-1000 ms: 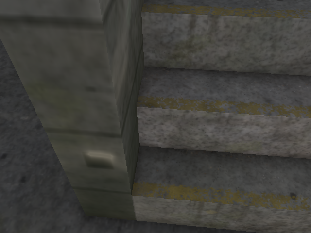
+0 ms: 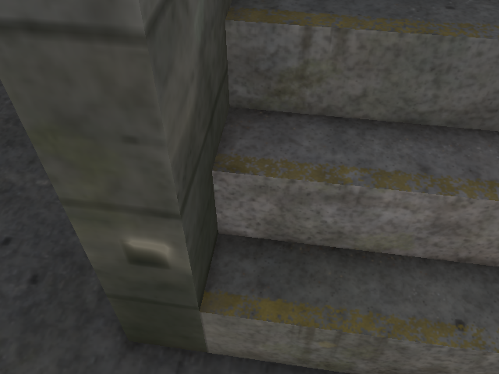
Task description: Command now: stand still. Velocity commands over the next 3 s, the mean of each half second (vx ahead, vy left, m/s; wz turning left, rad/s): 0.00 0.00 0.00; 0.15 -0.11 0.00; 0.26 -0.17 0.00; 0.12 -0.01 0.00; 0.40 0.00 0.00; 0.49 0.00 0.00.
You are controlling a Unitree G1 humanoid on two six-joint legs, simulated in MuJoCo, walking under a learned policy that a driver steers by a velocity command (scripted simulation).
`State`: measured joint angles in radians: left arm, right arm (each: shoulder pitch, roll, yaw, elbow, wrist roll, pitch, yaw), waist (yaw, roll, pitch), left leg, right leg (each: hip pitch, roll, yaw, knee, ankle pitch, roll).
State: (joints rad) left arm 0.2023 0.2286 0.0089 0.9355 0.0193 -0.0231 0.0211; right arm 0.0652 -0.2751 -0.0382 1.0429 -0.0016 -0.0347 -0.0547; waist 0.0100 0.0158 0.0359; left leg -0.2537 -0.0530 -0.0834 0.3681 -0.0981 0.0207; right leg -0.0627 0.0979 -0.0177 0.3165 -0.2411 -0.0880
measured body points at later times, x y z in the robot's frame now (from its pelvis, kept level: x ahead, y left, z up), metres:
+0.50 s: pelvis +0.01 +0.01 +0.00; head +0.02 +0.01 +0.45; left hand +0.09 +0.27 -0.13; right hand +0.12 -0.27 -0.13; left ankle +0.06 +0.10 -0.74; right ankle -0.05 -0.06 -0.74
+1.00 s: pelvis +0.02 -0.06 +0.00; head +0.04 -0.07 +0.45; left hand +0.07 +0.24 -0.12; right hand +0.16 -0.36 -0.12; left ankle +0.05 +0.09 -0.74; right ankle -0.01 -0.16 -0.74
